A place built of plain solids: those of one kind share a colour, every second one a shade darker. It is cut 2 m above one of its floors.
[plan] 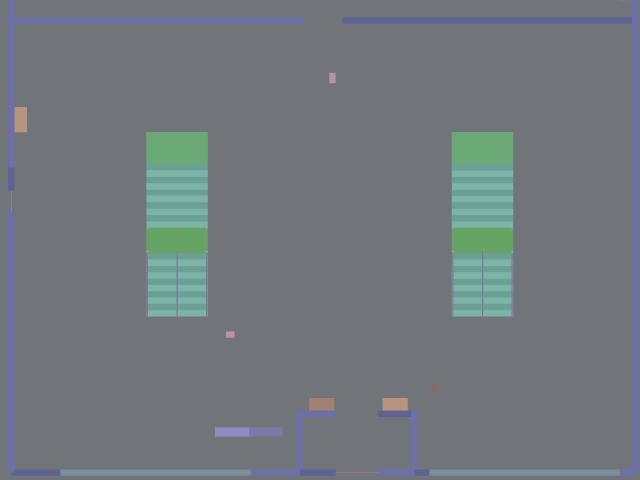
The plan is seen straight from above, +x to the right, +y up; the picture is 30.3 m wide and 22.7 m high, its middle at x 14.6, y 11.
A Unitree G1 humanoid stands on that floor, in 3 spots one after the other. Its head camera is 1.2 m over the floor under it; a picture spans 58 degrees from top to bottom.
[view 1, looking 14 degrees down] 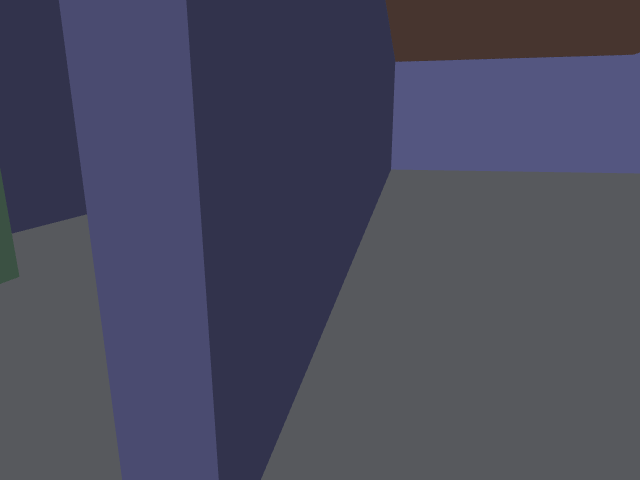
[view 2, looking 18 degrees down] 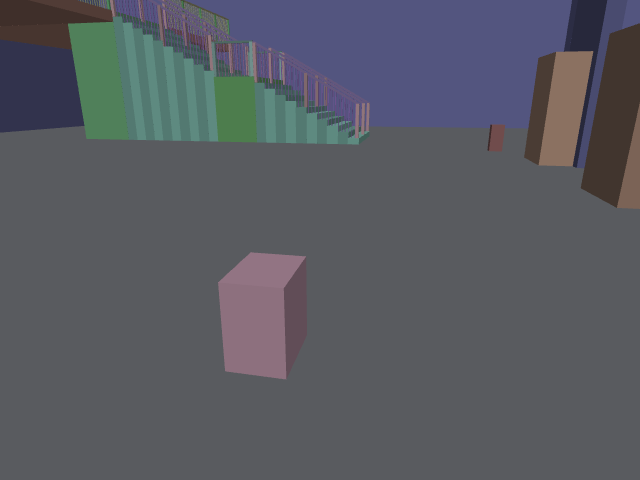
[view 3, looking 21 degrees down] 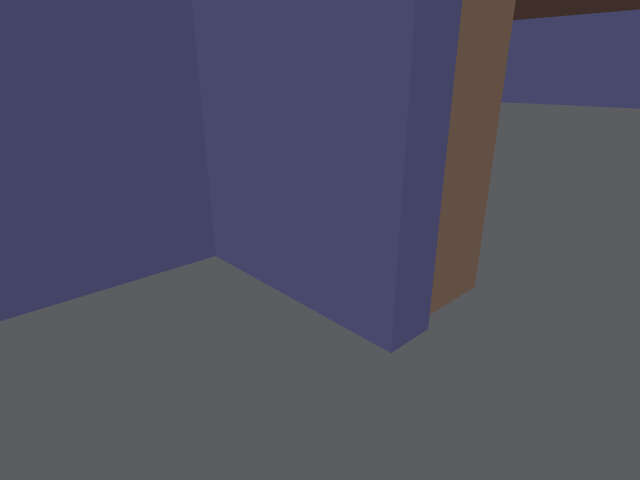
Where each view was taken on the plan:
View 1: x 14.75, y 20.78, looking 11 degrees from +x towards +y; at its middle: wall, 2.44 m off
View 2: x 8.57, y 5.88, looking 12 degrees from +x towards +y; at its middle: ground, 3.88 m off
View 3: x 16.35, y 1.25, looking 137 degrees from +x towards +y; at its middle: wall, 2.17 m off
